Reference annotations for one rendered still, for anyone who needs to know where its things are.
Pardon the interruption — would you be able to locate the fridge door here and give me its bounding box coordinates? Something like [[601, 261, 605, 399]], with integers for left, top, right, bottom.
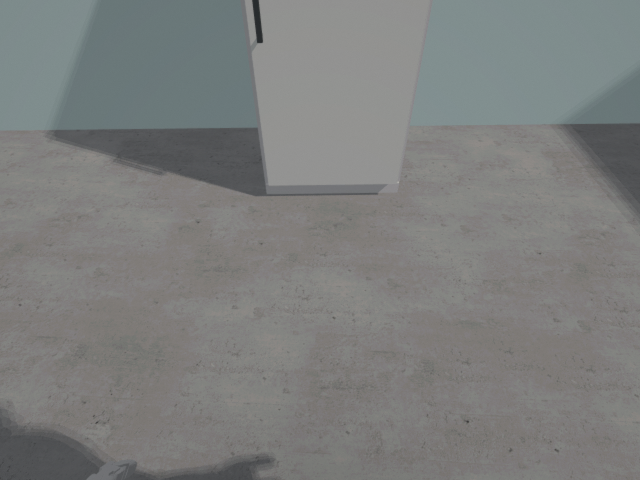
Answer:
[[245, 0, 430, 186]]

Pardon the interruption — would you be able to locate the left robot hand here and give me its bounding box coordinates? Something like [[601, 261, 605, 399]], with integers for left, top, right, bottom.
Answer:
[[86, 459, 137, 480]]

